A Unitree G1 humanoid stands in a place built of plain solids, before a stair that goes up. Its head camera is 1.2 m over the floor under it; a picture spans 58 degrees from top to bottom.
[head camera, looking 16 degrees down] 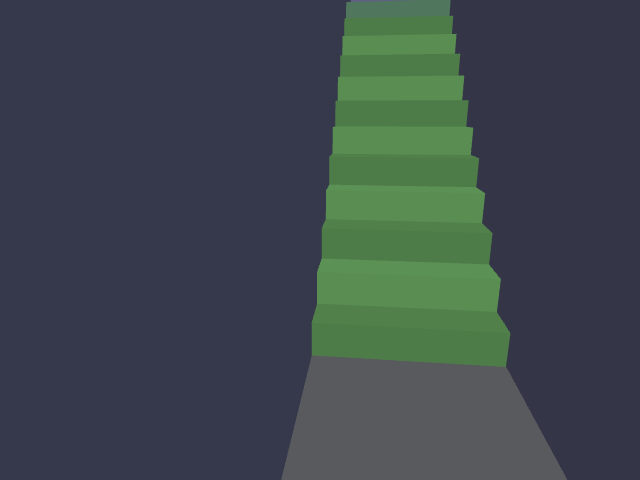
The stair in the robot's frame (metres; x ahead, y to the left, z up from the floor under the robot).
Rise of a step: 0.19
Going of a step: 0.24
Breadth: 0.97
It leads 6 degrees to the right of straight ahead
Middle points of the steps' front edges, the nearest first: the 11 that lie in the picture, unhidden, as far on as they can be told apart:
1.95 -0.44 0.19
2.19 -0.47 0.37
2.42 -0.49 0.56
2.66 -0.52 0.75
2.90 -0.55 0.94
3.13 -0.57 1.12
3.37 -0.60 1.31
3.60 -0.63 1.50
3.84 -0.65 1.69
4.08 -0.68 1.87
4.31 -0.71 2.06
